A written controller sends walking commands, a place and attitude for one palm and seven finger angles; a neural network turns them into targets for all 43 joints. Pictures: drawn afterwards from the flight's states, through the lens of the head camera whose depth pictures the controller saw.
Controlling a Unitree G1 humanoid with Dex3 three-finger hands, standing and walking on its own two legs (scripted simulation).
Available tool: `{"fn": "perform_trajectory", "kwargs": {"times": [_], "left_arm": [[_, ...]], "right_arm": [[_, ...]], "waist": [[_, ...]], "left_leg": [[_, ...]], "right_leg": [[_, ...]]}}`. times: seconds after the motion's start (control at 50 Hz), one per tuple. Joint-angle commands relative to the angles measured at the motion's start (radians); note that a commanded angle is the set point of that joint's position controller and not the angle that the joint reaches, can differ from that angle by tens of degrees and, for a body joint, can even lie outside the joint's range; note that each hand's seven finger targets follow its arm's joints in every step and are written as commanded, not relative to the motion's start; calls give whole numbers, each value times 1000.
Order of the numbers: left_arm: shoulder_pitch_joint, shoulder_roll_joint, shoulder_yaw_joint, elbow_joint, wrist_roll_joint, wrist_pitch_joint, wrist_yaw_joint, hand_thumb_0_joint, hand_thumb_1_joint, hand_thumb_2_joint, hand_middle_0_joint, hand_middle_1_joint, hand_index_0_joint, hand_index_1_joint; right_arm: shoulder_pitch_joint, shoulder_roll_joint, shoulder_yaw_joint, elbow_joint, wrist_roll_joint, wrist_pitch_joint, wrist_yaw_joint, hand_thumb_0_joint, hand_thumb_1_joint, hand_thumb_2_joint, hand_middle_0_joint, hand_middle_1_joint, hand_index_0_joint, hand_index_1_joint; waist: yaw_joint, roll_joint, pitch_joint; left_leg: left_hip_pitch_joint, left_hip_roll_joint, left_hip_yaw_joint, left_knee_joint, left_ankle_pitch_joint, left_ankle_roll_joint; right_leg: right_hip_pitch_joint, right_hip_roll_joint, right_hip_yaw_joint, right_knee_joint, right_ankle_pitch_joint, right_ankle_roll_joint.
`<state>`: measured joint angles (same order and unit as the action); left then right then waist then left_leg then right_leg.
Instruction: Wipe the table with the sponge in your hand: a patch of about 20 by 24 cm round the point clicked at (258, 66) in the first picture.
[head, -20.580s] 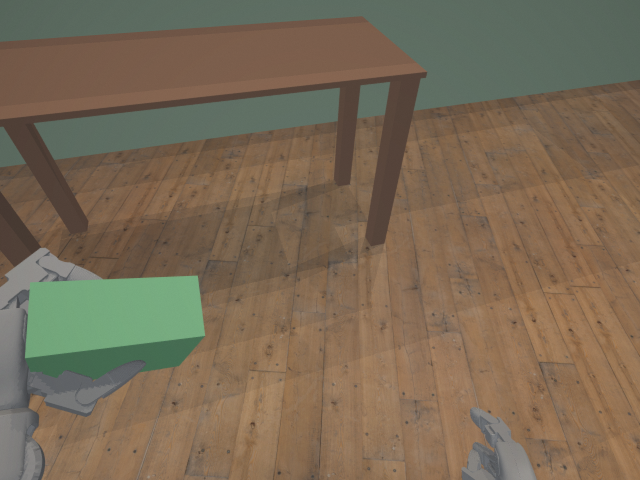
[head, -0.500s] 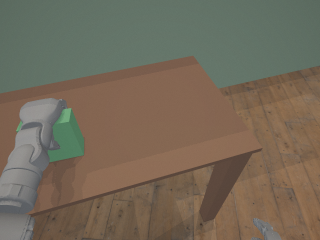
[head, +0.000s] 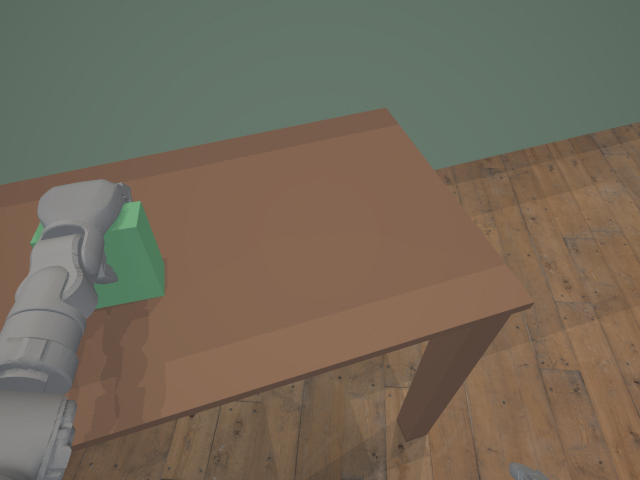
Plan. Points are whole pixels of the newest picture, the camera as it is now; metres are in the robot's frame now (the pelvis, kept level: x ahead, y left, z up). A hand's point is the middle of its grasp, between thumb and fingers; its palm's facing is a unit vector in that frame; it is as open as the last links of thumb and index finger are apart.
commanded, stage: wipe forward along the first lane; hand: left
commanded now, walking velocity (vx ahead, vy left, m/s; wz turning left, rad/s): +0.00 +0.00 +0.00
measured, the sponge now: (113, 269) +0.37 +0.33 +0.04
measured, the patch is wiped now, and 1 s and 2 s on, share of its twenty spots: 0.75 0.80 0.85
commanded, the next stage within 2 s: slide across to the middle lane in 0.06 s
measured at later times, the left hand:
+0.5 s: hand (121, 218) +0.41 +0.31 +0.10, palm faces -0.07 +0.03 -1.00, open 10.1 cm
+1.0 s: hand (162, 209) +0.44 +0.26 +0.09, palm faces -0.05 +0.00 -1.00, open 10.1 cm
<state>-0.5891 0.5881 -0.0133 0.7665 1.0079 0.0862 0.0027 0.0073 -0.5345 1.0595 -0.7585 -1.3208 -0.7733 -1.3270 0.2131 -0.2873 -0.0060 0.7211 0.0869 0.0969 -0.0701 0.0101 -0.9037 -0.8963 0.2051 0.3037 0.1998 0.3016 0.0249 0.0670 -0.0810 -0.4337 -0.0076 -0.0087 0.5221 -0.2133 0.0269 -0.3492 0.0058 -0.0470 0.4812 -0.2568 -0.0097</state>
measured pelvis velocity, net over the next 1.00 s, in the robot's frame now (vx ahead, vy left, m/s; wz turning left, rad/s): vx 0.03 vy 0.00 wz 0.02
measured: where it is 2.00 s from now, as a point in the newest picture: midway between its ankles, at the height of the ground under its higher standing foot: outside the picture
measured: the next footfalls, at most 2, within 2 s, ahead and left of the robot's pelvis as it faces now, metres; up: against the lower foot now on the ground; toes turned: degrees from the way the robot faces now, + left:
none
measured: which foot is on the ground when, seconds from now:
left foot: down 0.00-1.00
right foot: down 0.00-1.00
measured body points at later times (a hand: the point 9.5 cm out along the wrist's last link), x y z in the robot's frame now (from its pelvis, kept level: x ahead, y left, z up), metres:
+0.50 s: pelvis +0.01 +0.00 +0.00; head +0.04 -0.01 +0.45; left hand +0.41 +0.30 +0.15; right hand +0.13 -0.26 -0.13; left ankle +0.03 +0.10 -0.74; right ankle -0.01 -0.12 -0.74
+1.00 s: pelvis +0.03 +0.00 +0.00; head +0.06 -0.02 +0.45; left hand +0.43 +0.25 +0.15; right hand +0.20 -0.24 -0.12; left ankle +0.03 +0.10 -0.74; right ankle -0.01 -0.12 -0.74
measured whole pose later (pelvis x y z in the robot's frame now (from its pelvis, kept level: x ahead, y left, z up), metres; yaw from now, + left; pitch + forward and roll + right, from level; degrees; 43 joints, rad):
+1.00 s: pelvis +0.03 +0.00 +0.00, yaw +1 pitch +7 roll -1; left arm -0.64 0.43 -0.19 0.66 1.00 0.33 0.04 0.00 -0.52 1.06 -0.74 -1.33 -0.76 -1.33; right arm 0.13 -0.27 0.01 0.71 0.08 0.12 -0.04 0.01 -0.90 -0.90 0.20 0.30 0.20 0.30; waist 0.03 0.07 -0.09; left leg -0.38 -0.02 -0.02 0.50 -0.25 0.03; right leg -0.28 0.00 -0.06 0.46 -0.29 -0.01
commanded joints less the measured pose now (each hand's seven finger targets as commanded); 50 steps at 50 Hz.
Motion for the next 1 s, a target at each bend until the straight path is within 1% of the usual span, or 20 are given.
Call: {"fn": "perform_trajectory", "kwargs": {"times": [0.0,0.04,0.14,0.22,0.32,0.4,0.42,0.5,0.52,0.54,0.6,0.62,0.64,0.7,0.72,0.84,0.88,0.9,0.92,0.98], "left_arm": [[-340,251,60,-48,46,12,39,0,100,1300,-1200,-1600,-1200,-1600],[-369,233,29,-18,55,12,42,0,100,1300,-1200,-1600,-1200,-1600],[-357,245,45,5,53,-2,46,0,100,1300,-1200,-1600,-1200,-1600],[-400,180,1,-111,33,-16,55,0,100,1300,-1200,-1600,-1200,-1600],[-426,113,-36,-173,-29,22,77,0,100,1300,-1200,-1600,-1200,-1600],[-475,146,-24,-196,-19,71,79,0,100,1300,-1200,-1600,-1200,-1600],[-474,112,-58,-195,-16,83,77,0,100,1300,-1200,-1600,-1200,-1600],[-410,137,-17,-201,-13,112,70,0,100,1300,-1200,-1600,-1200,-1600],[-410,84,-66,-214,-21,120,64,0,100,1300,-1200,-1600,-1200,-1600],[-416,112,-45,-201,-10,131,63,0,100,1300,-1200,-1600,-1200,-1600],[-418,100,-44,-224,-4,149,62,0,100,1300,-1200,-1600,-1200,-1600],[-418,57,-81,-235,-12,154,59,0,100,1300,-1200,-1600,-1200,-1600],[-419,93,-50,-230,-9,160,62,0,100,1300,-1200,-1600,-1200,-1600],[-434,70,-64,-237,0,178,61,0,100,1300,-1200,-1600,-1200,-1600],[-442,19,-110,-245,-5,182,57,0,100,1300,-1200,-1600,-1200,-1600],[-476,-40,-149,-271,-12,203,57,0,100,1300,-1200,-1600,-1200,-1600],[-467,-29,-141,-249,-10,220,55,0,100,1300,-1200,-1600,-1200,-1600],[-422,22,-87,-234,-9,230,57,0,100,1300,-1200,-1600,-1200,-1600],[-411,-31,-134,-240,-9,237,52,0,100,1300,-1200,-1600,-1200,-1600],[-304,-41,-125,-297,-1,248,52,0,100,1300,-1200,-1600,-1200,-1600]], "right_arm": [[-29,-152,-52,-107,-4,-32,-11,0,-900,-900,200,300,200,300],[-12,-152,-55,-102,-4,-30,-9,0,-900,-900,200,300,200,300],[7,-153,-59,-106,-10,-25,-10,0,-900,-900,200,300,200,300],[-9,-141,-63,-117,-9,-27,-6,0,-900,-900,200,300,200,300],[-45,-135,-60,-109,3,-38,-9,0,-900,-900,200,300,200,300],[-71,-133,-49,-98,6,-47,-10,0,-900,-900,200,300,200,300],[-68,-132,-51,-102,5,-48,-9,0,-900,-900,200,300,200,300],[-86,-132,-46,-105,1,-46,-3,0,-900,-900,200,300,200,300],[-88,-127,-44,-115,-1,-44,1,0,-900,-900,200,300,200,300],[-92,-128,-42,-111,0,-40,2,0,-900,-900,200,300,200,300],[-109,-127,-39,-123,-2,-37,7,0,-900,-900,200,300,200,300],[-104,-122,-40,-130,-3,-36,8,0,-900,-900,200,300,200,300],[-106,-124,-39,-127,-3,-34,9,0,-900,-900,200,300,200,300],[-118,-123,-36,-127,-4,-28,10,0,-900,-900,200,300,200,300],[-115,-118,-37,-133,-4,-27,10,0,-900,-900,200,300,200,300],[-124,-111,-38,-127,-4,-22,13,0,-900,-900,200,300,200,300],[-129,-113,-35,-124,-4,-15,13,0,-900,-900,200,300,200,300],[-136,-121,-34,-121,-5,-10,13,0,-900,-900,200,300,200,300],[-137,-116,-32,-129,-6,-6,16,0,-900,-900,200,300,200,300],[-156,-111,-34,-150,-10,3,31,0,-900,-900,200,300,200,300]], "waist": [[-34,-73,-179],[-48,-70,-180],[-39,-66,-238],[-41,-20,-272],[-53,-50,-249],[-47,-35,-250],[-50,-36,-259],[-27,-31,-281],[-34,-25,-272],[-34,-44,-262],[-22,-21,-276],[-30,-36,-281],[-27,-46,-288],[-28,-34,-287],[-37,-46,-290],[-47,-50,-322],[-44,-74,-315],[-27,-76,-315],[-32,-69,-307],[-8,-66,-339]], "left_leg": [[171,-6,-32,-53,108,28],[174,-5,-27,-42,95,28],[180,-4,-23,-25,145,27],[240,1,-38,-30,184,25],[265,4,-49,-55,147,24],[266,0,-54,-71,144,21],[278,-3,-52,-66,156,23],[290,-1,-55,-61,228,13],[293,-2,-47,-58,238,15],[287,0,-50,-60,230,14],[298,-1,-56,-61,265,7],[306,-1,-50,-54,272,12],[301,0,-48,-51,275,12],[306,-1,-49,-50,302,6],[314,-3,-46,-41,319,10],[335,-2,-43,-17,358,10],[316,-6,-34,-16,352,12],[305,-7,-40,-24,364,7],[304,-9,-34,-22,375,9],[314,-7,-32,-11,437,10]], "right_leg": [[-34,21,23,-86,111,-54],[-51,20,21,-82,97,-50],[-24,19,25,-72,150,-51],[-20,22,23,-74,162,-57],[-14,21,19,-92,135,-52],[10,18,20,-95,137,-56],[20,20,17,-93,146,-54],[55,19,15,-87,207,-60],[61,18,10,-87,221,-57],[53,17,11,-88,214,-55],[60,19,9,-78,233,-62],[67,18,5,-79,247,-57],[75,16,8,-77,262,-55],[71,17,7,-70,283,-60],[73,17,5,-67,303,-57],[69,14,7,-53,354,-56],[88,12,11,-53,383,-54],[112,12,13,-50,396,-59],[113,12,5,-48,407,-57],[144,8,7,-32,459,-55]]}}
